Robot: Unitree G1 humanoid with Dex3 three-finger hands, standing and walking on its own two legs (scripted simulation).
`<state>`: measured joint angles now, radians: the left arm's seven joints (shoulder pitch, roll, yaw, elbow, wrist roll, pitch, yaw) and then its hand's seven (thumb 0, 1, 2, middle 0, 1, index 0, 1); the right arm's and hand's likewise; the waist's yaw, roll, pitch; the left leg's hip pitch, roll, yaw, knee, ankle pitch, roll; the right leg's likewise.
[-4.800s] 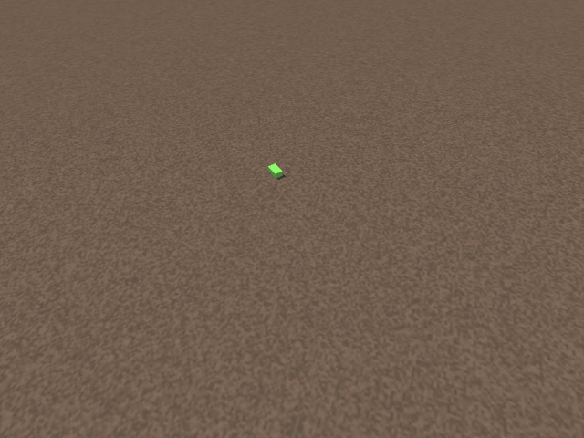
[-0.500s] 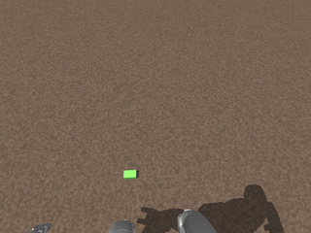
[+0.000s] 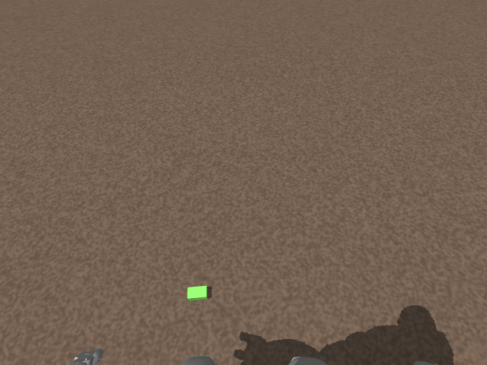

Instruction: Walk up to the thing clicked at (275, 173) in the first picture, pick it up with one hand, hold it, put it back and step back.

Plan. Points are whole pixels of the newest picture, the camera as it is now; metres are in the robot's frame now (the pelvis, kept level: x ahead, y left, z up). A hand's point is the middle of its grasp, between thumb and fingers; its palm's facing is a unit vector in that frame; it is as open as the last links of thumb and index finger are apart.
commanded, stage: walk up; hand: left
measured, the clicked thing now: (197, 293) +0.46 +0.22 -0.73
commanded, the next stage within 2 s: stand in 1.26 s
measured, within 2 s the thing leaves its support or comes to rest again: neither
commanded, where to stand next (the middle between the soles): +0.09 -0.01 m, yaw +1 degrees
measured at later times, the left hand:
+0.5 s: hand out of the picture +0.12 +0.26 -0.12, palm faces +0.01 -0.95 -0.31, open 7.4 cm
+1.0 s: hand out of the picture +0.08 +0.28 -0.12, palm faces +0.01 -0.95 -0.31, open 7.4 cm
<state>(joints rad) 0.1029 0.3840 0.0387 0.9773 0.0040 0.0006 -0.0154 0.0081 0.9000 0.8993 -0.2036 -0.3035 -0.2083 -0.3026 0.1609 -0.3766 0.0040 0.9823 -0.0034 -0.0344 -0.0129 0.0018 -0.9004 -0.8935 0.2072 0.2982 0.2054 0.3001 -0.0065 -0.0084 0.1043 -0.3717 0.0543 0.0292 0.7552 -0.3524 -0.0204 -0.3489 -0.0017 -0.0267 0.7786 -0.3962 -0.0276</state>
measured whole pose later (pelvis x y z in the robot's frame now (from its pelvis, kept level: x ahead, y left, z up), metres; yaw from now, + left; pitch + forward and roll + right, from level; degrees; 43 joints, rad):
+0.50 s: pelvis +0.00 +0.01 +0.03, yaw +0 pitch -2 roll +0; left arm 0.02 0.34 0.02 1.12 0.00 0.01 -0.03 0.01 0.90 0.90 -0.20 -0.30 -0.21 -0.30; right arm 0.07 -0.37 0.01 1.14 -0.01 -0.03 0.00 0.00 -0.90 -0.89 0.20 0.30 0.20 0.30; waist 0.00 -0.01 0.06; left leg -0.19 0.04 0.03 0.40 -0.17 -0.02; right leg -0.17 -0.01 -0.03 0.42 -0.21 0.00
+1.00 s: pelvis +0.01 +0.03 +0.04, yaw +1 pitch -2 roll +0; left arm 0.07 0.35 0.02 1.16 0.00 0.01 -0.02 0.01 0.90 0.90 -0.20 -0.30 -0.21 -0.30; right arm 0.06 -0.34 -0.01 1.14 -0.01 -0.03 0.01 0.00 -0.90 -0.89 0.21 0.30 0.20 0.30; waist 0.00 -0.01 0.06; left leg -0.17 0.01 0.04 0.35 -0.15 0.00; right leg -0.13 -0.03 -0.03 0.34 -0.18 0.02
